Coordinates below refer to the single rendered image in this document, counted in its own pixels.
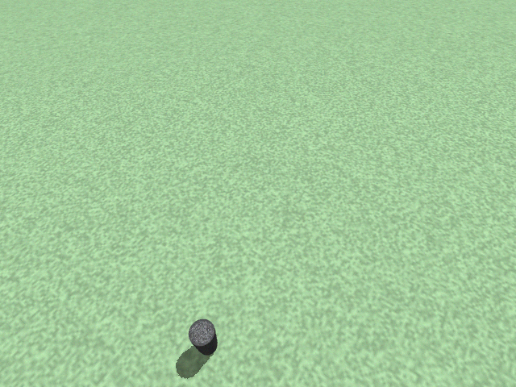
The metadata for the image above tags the cup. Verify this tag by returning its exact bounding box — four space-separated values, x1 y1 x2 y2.
189 319 218 356

